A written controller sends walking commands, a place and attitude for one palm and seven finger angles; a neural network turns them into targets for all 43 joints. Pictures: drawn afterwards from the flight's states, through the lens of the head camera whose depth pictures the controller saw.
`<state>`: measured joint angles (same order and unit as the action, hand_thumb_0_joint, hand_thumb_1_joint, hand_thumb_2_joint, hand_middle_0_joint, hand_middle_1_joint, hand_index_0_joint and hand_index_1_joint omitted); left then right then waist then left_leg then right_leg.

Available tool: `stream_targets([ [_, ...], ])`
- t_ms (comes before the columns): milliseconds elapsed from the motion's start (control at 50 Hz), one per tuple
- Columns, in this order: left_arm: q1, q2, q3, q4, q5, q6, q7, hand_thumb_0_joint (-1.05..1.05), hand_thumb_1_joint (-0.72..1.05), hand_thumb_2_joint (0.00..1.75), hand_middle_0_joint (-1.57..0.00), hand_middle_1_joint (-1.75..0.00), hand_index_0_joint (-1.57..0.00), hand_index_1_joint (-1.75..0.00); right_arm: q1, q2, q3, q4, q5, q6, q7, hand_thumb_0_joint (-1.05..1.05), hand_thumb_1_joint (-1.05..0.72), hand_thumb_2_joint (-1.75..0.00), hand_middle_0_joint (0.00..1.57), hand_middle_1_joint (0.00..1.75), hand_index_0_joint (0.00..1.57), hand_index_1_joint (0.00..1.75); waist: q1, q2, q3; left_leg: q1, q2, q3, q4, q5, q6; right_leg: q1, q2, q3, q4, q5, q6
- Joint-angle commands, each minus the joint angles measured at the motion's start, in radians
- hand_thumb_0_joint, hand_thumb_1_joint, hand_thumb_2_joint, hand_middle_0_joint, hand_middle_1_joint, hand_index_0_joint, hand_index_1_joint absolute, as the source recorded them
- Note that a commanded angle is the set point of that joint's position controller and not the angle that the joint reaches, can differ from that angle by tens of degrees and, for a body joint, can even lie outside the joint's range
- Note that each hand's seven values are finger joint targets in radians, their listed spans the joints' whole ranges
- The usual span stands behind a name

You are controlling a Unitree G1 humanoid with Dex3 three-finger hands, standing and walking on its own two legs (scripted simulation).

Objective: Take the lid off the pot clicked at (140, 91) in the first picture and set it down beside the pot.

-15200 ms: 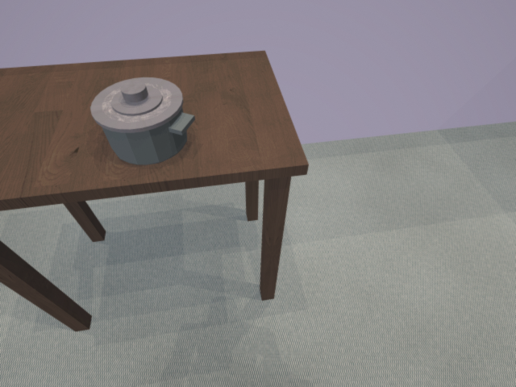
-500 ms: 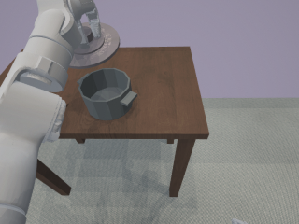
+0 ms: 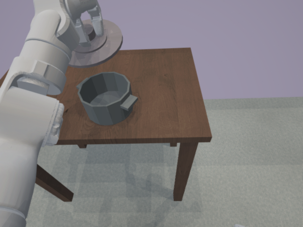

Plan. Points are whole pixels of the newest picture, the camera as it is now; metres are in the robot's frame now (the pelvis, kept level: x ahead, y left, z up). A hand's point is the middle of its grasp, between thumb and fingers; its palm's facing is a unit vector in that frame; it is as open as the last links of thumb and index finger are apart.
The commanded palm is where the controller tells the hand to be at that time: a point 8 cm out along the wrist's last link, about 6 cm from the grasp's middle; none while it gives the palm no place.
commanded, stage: move the lid sideways beside the pot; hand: left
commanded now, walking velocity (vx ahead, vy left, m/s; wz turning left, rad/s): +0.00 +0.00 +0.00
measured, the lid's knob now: (85, 33) +0.51 +0.14 +0.27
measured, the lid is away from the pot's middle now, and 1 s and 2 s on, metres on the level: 0.02 0.14 0.24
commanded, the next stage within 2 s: lower the lid onto the table in 1.88 s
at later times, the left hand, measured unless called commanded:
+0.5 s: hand (46, 37) +0.47 +0.22 +0.28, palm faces -0.24 -0.06 -0.97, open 6.9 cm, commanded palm +0.46 +0.22 +0.36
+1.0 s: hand (24, 39) +0.47 +0.27 +0.28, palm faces -0.24 -0.08 -0.97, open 6.9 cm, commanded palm +0.46 +0.28 +0.36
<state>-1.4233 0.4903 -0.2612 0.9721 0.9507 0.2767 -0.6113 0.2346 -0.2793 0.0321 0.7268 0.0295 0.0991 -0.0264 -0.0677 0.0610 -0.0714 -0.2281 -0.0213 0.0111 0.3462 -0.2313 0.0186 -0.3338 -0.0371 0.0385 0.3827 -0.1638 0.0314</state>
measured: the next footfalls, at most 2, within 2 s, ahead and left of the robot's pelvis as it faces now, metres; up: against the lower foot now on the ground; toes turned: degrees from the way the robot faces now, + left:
none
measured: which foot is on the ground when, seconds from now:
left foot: down 0.00-1.00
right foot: down 0.00-1.00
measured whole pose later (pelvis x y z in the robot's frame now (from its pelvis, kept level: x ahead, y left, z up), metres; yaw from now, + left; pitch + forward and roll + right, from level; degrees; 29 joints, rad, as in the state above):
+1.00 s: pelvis +0.00 +0.00 +0.00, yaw +1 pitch +8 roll +0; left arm -1.37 0.76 -0.20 0.98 0.99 0.19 -0.63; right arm 0.25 -0.30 0.03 0.70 0.06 0.17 -0.03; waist -0.09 0.04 -0.05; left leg -0.27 -0.01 -0.01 0.37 -0.24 0.02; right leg -0.33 -0.03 0.01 0.34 -0.15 0.03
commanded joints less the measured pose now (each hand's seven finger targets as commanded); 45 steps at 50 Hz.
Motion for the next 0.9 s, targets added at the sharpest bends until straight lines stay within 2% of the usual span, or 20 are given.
stream_targets([
  [0,-0.662,0.343,0.082,-0.239,0.044,0.014,0.061,0.00,0.67,0.92,-0.81,-1.11,-0.91,-1.14,-0.038,-0.133,-0.046,-0.124,0.009,-0.010,-0.007,0.00,-0.90,-0.90,0.20,0.30,0.20,0.30,0.021,-0.085,-0.467,0.112,-0.042,0.021,0.011,0.452,0.032,0.276,0.051,-0.051,0.015,0.349,-0.059],
  [40,-0.685,0.304,0.048,-0.263,0.048,0.008,0.061,0.00,0.67,0.92,-0.81,-1.11,-0.91,-1.14,-0.038,-0.127,-0.049,-0.128,0.013,-0.009,-0.007,0.00,-0.90,-0.90,0.20,0.30,0.20,0.30,0.006,-0.089,-0.460,0.133,-0.038,0.019,0.021,0.448,0.037,0.255,0.053,-0.054,0.012,0.338,-0.059],
  [100,-0.663,0.378,0.110,-0.290,0.033,0.008,0.051,0.00,0.67,0.92,-0.81,-1.11,-0.91,-1.14,-0.034,-0.139,-0.054,-0.131,0.009,-0.009,-0.011,0.00,-0.90,-0.90,0.20,0.30,0.20,0.30,0.010,-0.096,-0.492,0.147,-0.042,0.017,0.026,0.467,0.038,0.268,0.056,-0.052,0.004,0.355,-0.056],
  [160,-0.637,0.290,0.030,-0.263,0.020,0.003,0.043,0.00,0.67,0.92,-0.81,-1.11,-0.91,-1.14,-0.039,-0.131,-0.050,-0.128,0.021,-0.002,-0.008,0.00,-0.90,-0.90,0.20,0.30,0.20,0.30,-0.005,-0.080,-0.417,0.137,-0.040,0.011,0.020,0.417,0.036,0.219,0.057,-0.065,-0.002,0.300,-0.061],
  [180,-0.599,0.261,0.003,-0.278,0.007,0.010,0.043,0.00,0.67,0.92,-0.81,-1.11,-0.91,-1.14,-0.046,-0.142,-0.055,-0.132,0.023,0.000,-0.008,0.00,-0.90,-0.90,0.20,0.30,0.20,0.30,-0.006,-0.032,-0.404,0.156,-0.036,0.007,0.026,0.456,0.029,0.194,0.059,-0.070,-0.011,0.307,-0.065],
  [200,-0.658,0.302,0.038,-0.314,0.015,0.003,0.042,0.00,0.67,0.92,-0.81,-1.11,-0.91,-1.14,-0.036,-0.140,-0.053,-0.125,0.019,-0.005,-0.008,0.00,-0.90,-0.90,0.20,0.30,0.20,0.30,-0.013,-0.032,-0.436,0.177,-0.041,0.005,0.023,0.449,0.026,0.192,0.064,-0.065,-0.016,0.290,-0.062],
  [260,-0.647,0.311,0.032,-0.193,0.019,-0.003,0.041,0.00,0.67,0.92,-0.81,-1.11,-0.91,-1.14,-0.020,-0.142,-0.048,-0.103,0.024,0.007,-0.016,0.00,-0.90,-0.90,0.20,0.30,0.20,0.30,-0.030,-0.075,-0.341,0.106,-0.043,0.012,0.000,0.302,0.030,0.169,0.062,-0.078,-0.029,0.221,-0.065],
  [340,-0.736,0.360,0.058,-0.308,0.025,-0.048,0.058,0.00,0.67,0.92,-0.81,-1.11,-0.91,-1.14,-0.016,-0.139,-0.050,-0.113,0.019,-0.016,-0.017,0.00,-0.90,-0.90,0.20,0.30,0.20,0.30,-0.019,0.017,-0.475,0.184,-0.044,-0.008,0.022,0.391,0.020,0.192,0.068,-0.071,-0.018,0.238,-0.070],
  [420,-0.634,0.396,0.081,-0.156,0.040,-0.041,0.046,0.00,0.67,0.92,-0.81,-1.11,-0.91,-1.14,0.003,-0.147,-0.051,-0.095,0.022,0.006,-0.017,0.00,-0.90,-0.90,0.20,0.30,0.20,0.30,-0.022,-0.053,-0.391,0.115,-0.038,0.003,0.014,0.367,0.022,0.188,0.065,-0.079,-0.027,0.245,-0.067],
  [480,-0.638,0.354,0.038,-0.181,0.026,-0.052,0.051,0.00,0.67,0.92,-0.81,-1.11,-0.91,-1.14,-0.003,-0.158,-0.056,-0.101,0.027,0.014,-0.015,0.00,-0.90,-0.90,0.20,0.30,0.20,0.30,-0.028,0.007,-0.376,0.127,-0.036,0.000,0.011,0.376,0.013,0.161,0.067,-0.084,-0.036,0.233,-0.073],
  [520,-0.703,0.438,0.104,-0.264,0.046,-0.077,0.057,0.00,0.67,0.92,-0.81,-1.11,-0.91,-1.14,0.002,-0.150,-0.056,-0.108,0.021,0.003,-0.013,0.00,-0.90,-0.90,0.20,0.30,0.20,0.30,-0.014,0.021,-0.484,0.179,-0.035,-0.009,0.029,0.450,0.017,0.197,0.069,-0.073,-0.020,0.261,-0.069],
  [580,-0.599,0.418,0.089,-0.229,0.034,-0.069,0.053,0.00,0.67,0.92,-0.81,-1.11,-0.91,-1.14,0.014,-0.161,-0.064,-0.110,0.025,0.010,-0.010,0.00,-0.90,-0.90,0.20,0.30,0.20,0.30,-0.011,0.035,-0.458,0.176,-0.032,-0.009,0.043,0.529,0.012,0.190,0.070,-0.080,-0.027,0.308,-0.070],
  [620,-0.606,0.521,0.173,-0.211,0.051,-0.069,0.049,0.00,0.67,0.92,-0.81,-1.11,-0.91,-1.14,0.017,-0.159,-0.057,-0.108,0.023,0.020,-0.009,0.00,-0.90,-0.90,0.20,0.30,0.20,0.30,0.003,-0.039,-0.476,0.140,-0.033,-0.001,0.039,0.517,0.026,0.239,0.063,-0.072,-0.010,0.332,-0.061],
  [660,-0.586,0.460,0.116,-0.168,0.046,-0.066,0.042,0.00,0.67,0.92,-0.81,-1.11,-0.91,-1.14,0.017,-0.154,-0.056,-0.109,0.031,0.033,-0.007,0.00,-0.90,-0.90,0.20,0.30,0.20,0.30,-0.012,-0.057,-0.403,0.107,-0.032,0.008,0.027,0.450,0.030,0.214,0.058,-0.078,-0.020,0.296,-0.058],
  [680,-0.540,0.445,0.101,-0.198,0.036,-0.064,0.044,0.00,0.67,0.92,-0.81,-1.11,-0.91,-1.14,0.014,-0.167,-0.062,-0.118,0.034,0.035,-0.005,0.00,-0.90,-0.90,0.20,0.30,0.20,0.30,-0.001,-0.008,-0.402,0.120,-0.029,0.005,0.033,0.505,0.022,0.209,0.060,-0.080,-0.023,0.320,-0.063],
  [720,-0.592,0.533,0.168,-0.241,0.059,-0.073,0.049,0.00,0.67,0.92,-0.81,-1.11,-0.91,-1.14,0.011,-0.162,-0.059,-0.121,0.027,0.035,-0.006,0.00,-0.90,-0.90,0.20,0.30,0.20,0.30,0.004,-0.019,-0.462,0.144,-0.030,0.004,0.045,0.527,0.029,0.230,0.062,-0.072,-0.012,0.326,-0.059],
  [780,-0.539,0.471,0.113,-0.249,0.040,-0.066,0.046,0.00,0.67,0.92,-0.81,-1.11,-0.91,-1.14,0.014,-0.166,-0.065,-0.129,0.034,0.037,-0.004,0.00,-0.90,-0.90,0.20,0.30,0.20,0.30,-0.005,0.017,-0.436,0.164,-0.027,-0.004,0.057,0.584,0.023,0.201,0.065,-0.079,-0.020,0.344,-0.062],
  [820,-0.531,0.555,0.177,-0.158,0.059,-0.065,0.043,0.00,0.67,0.92,-0.81,-1.11,-0.91,-1.14,0.025,-0.165,-0.056,-0.117,0.032,0.046,-0.010,0.00,-0.90,-0.90,0.20,0.30,0.20,0.30,-0.009,-0.066,-0.392,0.109,-0.029,0.010,0.042,0.458,0.034,0.209,0.062,-0.078,-0.022,0.292,-0.056],
  [840,-0.547,0.547,0.158,-0.172,0.057,-0.074,0.043,0.00,0.67,0.92,-0.81,-1.11,-0.91,-1.14,0.025,-0.164,-0.053,-0.121,0.036,0.053,-0.010,0.00,-0.90,-0.90,0.20,0.30,0.20,0.30,-0.011,-0.064,-0.394,0.090,-0.031,0.012,0.031,0.434,0.034,0.222,0.057,-0.079,-0.019,0.290,-0.056],
  [880,-0.572,0.502,0.107,-0.232,0.045,-0.080,0.047,0.00,0.67,0.92,-0.81,-1.11,-0.91,-1.14,0.011,-0.169,-0.061,-0.129,0.042,0.053,-0.010,0.00,-0.90,-0.90,0.20,0.30,0.20,0.30,-0.017,0.028,-0.404,0.131,-0.028,0.005,0.040,0.474,0.024,0.189,0.060,-0.079,-0.029,0.288,-0.063],
])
